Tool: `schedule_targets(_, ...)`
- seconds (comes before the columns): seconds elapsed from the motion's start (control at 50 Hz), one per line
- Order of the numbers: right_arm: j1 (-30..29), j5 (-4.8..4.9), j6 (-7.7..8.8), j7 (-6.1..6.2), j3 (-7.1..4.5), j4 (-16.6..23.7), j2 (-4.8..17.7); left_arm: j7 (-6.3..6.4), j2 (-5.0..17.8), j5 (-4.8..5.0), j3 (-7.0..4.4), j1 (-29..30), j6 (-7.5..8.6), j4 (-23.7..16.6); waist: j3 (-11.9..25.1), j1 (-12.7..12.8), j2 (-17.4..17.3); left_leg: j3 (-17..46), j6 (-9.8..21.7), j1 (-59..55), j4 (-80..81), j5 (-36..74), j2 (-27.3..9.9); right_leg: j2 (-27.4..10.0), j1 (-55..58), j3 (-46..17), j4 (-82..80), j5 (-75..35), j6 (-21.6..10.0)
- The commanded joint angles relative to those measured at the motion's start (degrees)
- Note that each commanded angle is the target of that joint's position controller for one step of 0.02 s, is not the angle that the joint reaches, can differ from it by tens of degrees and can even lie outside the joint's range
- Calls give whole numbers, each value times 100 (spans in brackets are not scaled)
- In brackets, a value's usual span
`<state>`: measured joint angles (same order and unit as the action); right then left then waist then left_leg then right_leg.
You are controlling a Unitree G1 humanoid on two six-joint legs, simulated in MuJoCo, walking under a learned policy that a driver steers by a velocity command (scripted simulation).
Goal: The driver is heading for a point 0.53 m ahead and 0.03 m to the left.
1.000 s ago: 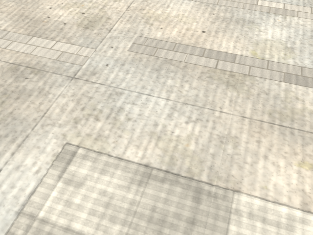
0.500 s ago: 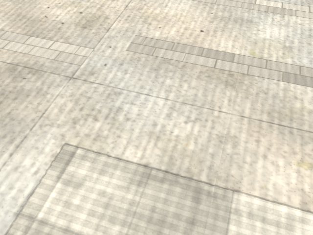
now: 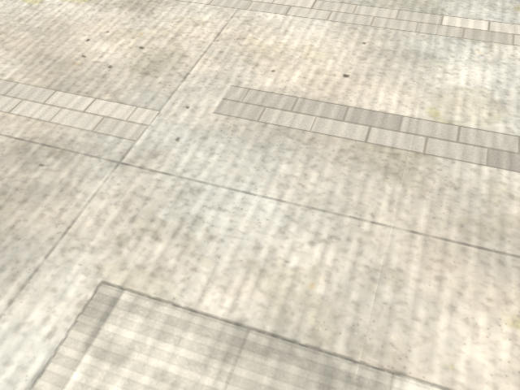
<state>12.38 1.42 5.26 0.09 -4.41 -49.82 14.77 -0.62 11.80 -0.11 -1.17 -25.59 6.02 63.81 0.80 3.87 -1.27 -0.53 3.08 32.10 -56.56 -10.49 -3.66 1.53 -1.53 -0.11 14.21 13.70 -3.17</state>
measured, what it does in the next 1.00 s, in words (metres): walks ahead: left foot, then right foot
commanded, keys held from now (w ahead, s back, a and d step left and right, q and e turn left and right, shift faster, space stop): w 0.48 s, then no key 0.52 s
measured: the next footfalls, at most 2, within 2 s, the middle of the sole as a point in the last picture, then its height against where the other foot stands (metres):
left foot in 0.28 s outside the picture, level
right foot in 0.74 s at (337, 365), level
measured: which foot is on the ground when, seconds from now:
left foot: up 0.00-0.26, down 0.28-0.76, up 0.78-1.00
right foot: down 0.00-0.28, up 0.30-0.72, down 0.74-1.00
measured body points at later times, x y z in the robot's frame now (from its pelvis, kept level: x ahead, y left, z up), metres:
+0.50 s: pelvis +0.29 +0.05 -0.01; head +0.31 +0.05 +0.44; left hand +0.39 +0.32 -0.13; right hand +0.34 -0.22 -0.14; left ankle +0.31 +0.14 -0.75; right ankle +0.33 -0.11 -0.67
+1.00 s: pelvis +0.47 +0.00 -0.02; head +0.50 -0.01 +0.43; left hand +0.59 +0.24 -0.14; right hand +0.54 -0.27 -0.16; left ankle +0.47 +0.15 -0.73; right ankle +0.56 -0.09 -0.75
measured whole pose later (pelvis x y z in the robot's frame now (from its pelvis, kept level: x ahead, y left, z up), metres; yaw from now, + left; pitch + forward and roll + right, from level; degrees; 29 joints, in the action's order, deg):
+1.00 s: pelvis +0.47 +0.00 -0.02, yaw +1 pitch +1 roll +0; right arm 11.2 -0.1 -0.8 2.7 -1.9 -57.8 14.4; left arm 0.0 11.8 -1.2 -1.5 -8.4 2.1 52.2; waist -1.4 -0.1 -1.3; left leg 1.8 -2.0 20.3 -40.3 -20.7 -3.2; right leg 2.0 -21.1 2.5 25.8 5.8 -3.4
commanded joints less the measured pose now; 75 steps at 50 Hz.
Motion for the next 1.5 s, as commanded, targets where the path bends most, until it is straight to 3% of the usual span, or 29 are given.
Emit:
schedule_targets(0.02, -712, -17, 19, -52, 18, 491, 42, 117, 868, -36, -93, -254, -50, -206, -753, 17, 542, -8, -245, 1189, 818, 666, -187, -1375, 164, -965, -789, -1702, -732)
schedule_targets(0.08, -1415, 2, 48, -133, 105, 735, -30, 188, 982, -29, -101, -384, -86, -257, -914, 152, 608, -240, -309, 558, 1905, 1397, 37, -1199, -343, -639, -1013, -1650, -690)
schedule_targets(0.18, -2131, 53, 134, -293, 134, 1070, 110, 222, 965, 77, -141, -692, -127, -183, -1071, 94, 617, -207, -45, 383, 2642, 1435, 189, -1514, 325, -490, -753, -2350, -651)
schedule_targets(0.22, -1812, 36, 150, -289, 42, 1022, 384, 213, 1111, 63, -216, -516, -139, -300, -615, -242, 794, -220, 156, -234, 2713, 1037, 381, -1566, 774, -379, -91, -4002, -472)
schedule_targets(0.26, -386, 48, 119, -197, -165, 623, 805, 193, 1166, 6, -250, -380, -225, -396, 397, -1018, 931, -429, 458, -2134, 2716, 899, 673, -1358, 632, -183, 1663, -5733, -273)
schedule_targets(0.28, 723, -19, 84, -127, -249, 364, 1087, 173, 1048, -57, -190, -291, -229, -550, 1173, -1459, 675, 465, 789, -4069, 2471, 816, -153, -1164, -692, -171, 3269, -4429, -153)
schedule_targets(0.3, 1270, -136, 72, -154, -325, 172, 1583, 79, 76, -64, 68, -1172, -112, -624, 2348, -979, -994, 3456, 1874, -6263, 2898, -179, -1838, 18, -2923, -159, 5663, 149, 200)
schedule_targets(0.32, 1330, -125, 38, -166, -184, 66, 1038, 17, 457, 114, -20, -998, 76, -502, 2479, -1140, -940, 4657, 1925, -6030, 3864, -825, -1954, 92, -3542, -933, 6485, 1791, 91)
schedule_targets(0.34, 696, -73, 44, -154, -88, 104, 773, 1, 900, 282, -154, -196, 168, -809, 1177, -996, -760, 3639, 1525, -4984, 4016, -767, -1691, -279, -4039, -751, 6657, 1474, 2)
schedule_targets(0.38, -194, -125, 95, -197, 27, 227, 458, 88, 910, 228, -218, 455, 171, -976, 211, -596, 69, 2145, 1181, -3039, 4391, 403, -1212, -770, -3594, -477, 6023, 559, 13)
schedule_targets(0.44, -276, -156, 152, -245, 80, 50, 316, 136, 483, 137, -227, 131, -69, -961, -47, -164, -233, 1250, 1133, -1890, 4867, 787, -848, -1023, -2861, -427, 5365, 343, 93)
schedule_targets(0.52, 35, -185, 171, -95, 33, -175, 662, 168, 610, 16, -272, 984, -131, -1377, -459, -200, -174, 672, 1172, -1609, 5018, 1952, -751, -1059, -3328, -258, 4059, -617, 338)
schedule_targets(0.58, 295, -178, 94, -4, 50, -282, 740, 86, 428, -14, -185, 1660, -59, -1560, -345, -439, -169, 49, 868, -1548, 4725, 2842, -398, -674, -2685, 73, 2556, -1799, 351)
schedule_targets(0.64, 577, -100, 10, 37, 55, -466, 841, 25, 563, 22, -192, 1984, -76, -1691, -137, -542, -256, 178, 747, -2135, 4409, 2726, -585, -494, -2440, -41, 1943, -2119, 299)
schedule_targets(0.7, 405, -38, -101, 83, 39, -535, 890, -13, 856, -49, -285, 1769, -58, -1709, 78, -268, -267, 380, 482, -2660, 3670, 2569, -739, -408, -2038, -154, 1414, -1828, 81)
schedule_targets(0.72, 393, -52, -131, 91, 58, -535, 825, 0, 998, -90, -355, 1373, -43, -1556, 269, -110, -156, 329, 342, -2673, 3138, 2595, -526, -315, -1475, -64, 1177, -2104, -10)
schedule_targets(0.74, 678, -158, -130, 89, 112, -535, 682, 34, 1382, -136, -454, 988, -23, -1482, 680, -88, 337, 78, 75, -2373, 2201, 1878, -102, -795, -566, -411, 1247, -4387, -184)
schedule_targets(0.76, 1635, -245, -98, 62, 298, -706, 75, 57, 1513, -233, -427, 705, -76, -1455, 1497, -401, 1383, -91, -285, -1062, 628, -797, 447, -2028, 1193, -1703, 1579, -6035, -1072)
schedule_targets(0.78, 1816, -159, -130, 37, 341, -846, 67, 16, 1063, -138, -310, 520, -143, -1389, 2050, -289, 1646, 302, -461, -797, -332, -2865, 553, -2444, 1299, -2466, 1332, -5815, -1547)
schedule_targets(0.8, 1530, -75, -205, 27, 225, -798, 536, -39, 925, -40, -249, 772, -178, -1439, 1749, -303, 1162, 577, -483, -626, -714, -2987, 361, -2204, 768, -2318, 1119, -4540, -1393)
schedule_targets(0.84, 792, -47, -411, 144, 159, -684, 600, -29, 879, -51, -210, 1585, -219, -1590, 823, -422, 564, 465, -535, -360, -572, -2418, 62, -1888, -480, -1916, 587, -2362, -1059)
schedule_targets(0.92, 764, -134, -623, 297, 181, -784, 300, 53, 847, -188, -211, 2092, -286, -1601, 479, -665, 886, 224, -574, -1491, 847, -1584, 23, -1332, -1854, -1105, 14, -974, -829)
schedule_targets(0.98, 698, -158, -635, 288, 184, -883, 257, 115, 830, -80, -208, 2044, -334, -1507, 549, -661, 827, 95, -501, -2042, 1879, -658, 96, -1236, -1924, -973, -48, 48, -782)
schedule_targets(1.04, 579, -301, -630, 233, 181, -909, 331, 133, 680, -4, -159, 1808, -394, -1327, 151, -682, 608, 154, -240, -2519, 2946, 125, 18, -932, -2333, -828, -53, 1582, -263)
schedule_targets(1.06, 529, -295, -619, 242, 166, -859, 510, 123, 679, -35, -162, 1735, -402, -1307, -95, -570, 379, 384, -93, -2319, 3214, -173, -242, -743, -2341, -694, 135, 1654, -59)
schedule_targets(1.08, 405, -189, -597, 239, 90, -938, 798, 144, 669, -26, -194, 1578, -423, -1313, -332, -331, -261, 396, 28, -1617, 3277, -1097, -191, -384, -2004, -298, 293, 1233, 89)
schedule_targets(1.12, 243, -200, -472, 221, 159, -971, 447, 200, 653, -33, -201, 1612, -444, -1266, -363, -339, -466, 437, -103, -980, 3659, -1471, -155, -308, -1205, -136, 763, 389, 112)
schedule_targets(1.22, 315, -148, -311, 211, 171, -1072, 403, 201, 607, -34, -216, 1491, -465, -1098, -114, -386, -178, 312, -242, -1431, 3423, -357, -60, -334, -959, -89, 1039, -780, -8)
schedule_targets(1.5, 471, -142, -409, 222, 217, -1230, 282, 253, 630, 25, -249, 1449, -592, -762, -62, -430, 105, 139, -237, -1817, 3240, 528, 78, -369, -725, -77, 1261, -1624, 40)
